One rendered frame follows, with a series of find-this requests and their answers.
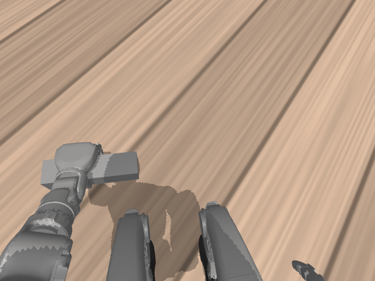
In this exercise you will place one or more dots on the left robot hand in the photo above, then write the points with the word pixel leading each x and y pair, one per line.
pixel 82 156

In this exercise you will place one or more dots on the carton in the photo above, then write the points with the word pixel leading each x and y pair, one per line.
pixel 107 168

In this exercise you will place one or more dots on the right robot hand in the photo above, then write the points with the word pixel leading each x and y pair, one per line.
pixel 307 271

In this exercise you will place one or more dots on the left robot arm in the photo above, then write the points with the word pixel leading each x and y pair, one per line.
pixel 40 251

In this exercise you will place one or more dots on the right robot foot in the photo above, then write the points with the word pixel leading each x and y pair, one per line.
pixel 204 259

